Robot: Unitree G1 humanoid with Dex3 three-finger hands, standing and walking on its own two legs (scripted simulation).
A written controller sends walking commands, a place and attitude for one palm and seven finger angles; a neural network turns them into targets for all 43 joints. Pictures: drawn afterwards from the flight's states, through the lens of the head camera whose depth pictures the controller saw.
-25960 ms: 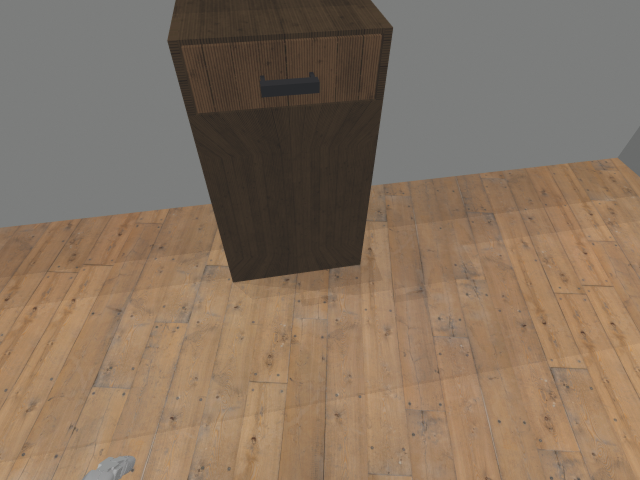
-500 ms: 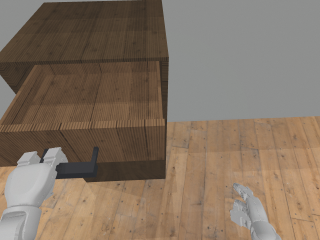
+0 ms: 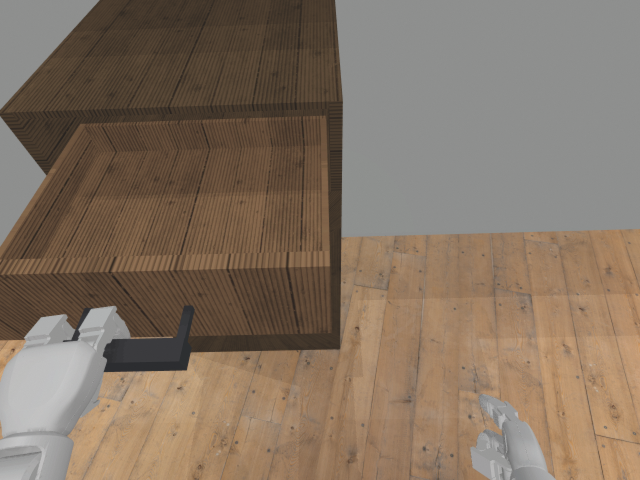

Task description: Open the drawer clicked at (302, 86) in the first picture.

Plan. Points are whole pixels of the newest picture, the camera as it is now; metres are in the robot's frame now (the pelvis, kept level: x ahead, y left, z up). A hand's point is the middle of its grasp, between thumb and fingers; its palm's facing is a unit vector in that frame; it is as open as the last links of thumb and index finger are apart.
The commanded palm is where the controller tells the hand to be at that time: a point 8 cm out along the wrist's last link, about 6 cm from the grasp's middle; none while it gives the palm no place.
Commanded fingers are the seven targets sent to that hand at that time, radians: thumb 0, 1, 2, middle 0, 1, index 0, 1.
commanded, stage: pull the drawer open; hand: left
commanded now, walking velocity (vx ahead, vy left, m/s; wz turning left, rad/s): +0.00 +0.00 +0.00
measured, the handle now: (131, 335) +0.24 +0.26 +0.06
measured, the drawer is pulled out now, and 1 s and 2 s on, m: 0.28 0.30 0.30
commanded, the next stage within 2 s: open the thumb to release the handle in 0.76 s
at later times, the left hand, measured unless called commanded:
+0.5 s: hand (74, 418) +0.15 +0.29 +0.04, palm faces -0.04 -0.05 -1.00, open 6.3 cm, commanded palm +0.10 +0.29 +0.10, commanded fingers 0.00 0.90 0.90 -0.40 -1.35 -0.40 -1.35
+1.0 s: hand (63, 409) +0.16 +0.31 +0.04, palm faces +0.01 +0.00 -1.00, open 6.4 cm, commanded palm +0.13 +0.30 +0.10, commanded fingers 0.00 0.34 0.66 -0.36 -1.29 -0.36 -1.29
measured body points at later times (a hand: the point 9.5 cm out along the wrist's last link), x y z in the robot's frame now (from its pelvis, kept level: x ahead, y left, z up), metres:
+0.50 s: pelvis -0.01 +0.00 +0.00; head +0.02 -0.01 +0.45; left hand +0.15 +0.29 +0.10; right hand +0.20 -0.26 -0.07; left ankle -0.04 +0.09 -0.71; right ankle -0.01 -0.11 -0.71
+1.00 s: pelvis +0.00 +0.01 -0.01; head +0.05 +0.00 +0.44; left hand +0.16 +0.31 +0.10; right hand +0.22 -0.19 -0.11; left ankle -0.04 +0.09 -0.71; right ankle -0.01 -0.11 -0.71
